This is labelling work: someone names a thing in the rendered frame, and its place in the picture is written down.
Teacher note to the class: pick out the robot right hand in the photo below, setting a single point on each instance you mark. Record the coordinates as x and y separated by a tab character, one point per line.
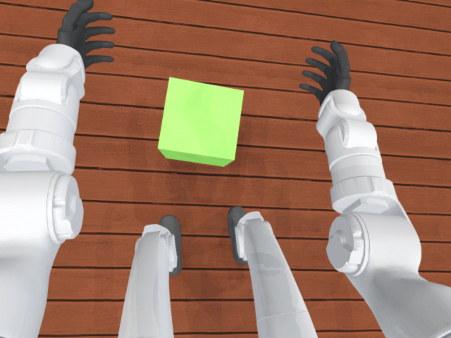
337	73

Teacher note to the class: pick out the robot left foot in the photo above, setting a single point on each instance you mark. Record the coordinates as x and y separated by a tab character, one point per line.
171	223

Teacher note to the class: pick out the robot right forearm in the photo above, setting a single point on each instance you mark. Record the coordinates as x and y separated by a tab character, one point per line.
354	159

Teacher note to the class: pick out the robot left upper arm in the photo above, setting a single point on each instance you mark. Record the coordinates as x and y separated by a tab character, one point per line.
39	210

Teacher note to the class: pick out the robot left hand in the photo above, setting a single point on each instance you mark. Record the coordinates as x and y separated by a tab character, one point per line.
74	32

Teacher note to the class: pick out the robot right upper arm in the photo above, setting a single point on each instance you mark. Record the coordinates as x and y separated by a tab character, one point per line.
380	255

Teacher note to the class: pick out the robot left forearm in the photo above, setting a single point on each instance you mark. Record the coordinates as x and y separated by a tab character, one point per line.
44	114

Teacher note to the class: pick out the robot left shin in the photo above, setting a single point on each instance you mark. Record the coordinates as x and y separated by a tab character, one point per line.
152	228

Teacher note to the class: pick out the carton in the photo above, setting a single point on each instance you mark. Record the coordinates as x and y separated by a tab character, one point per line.
200	122

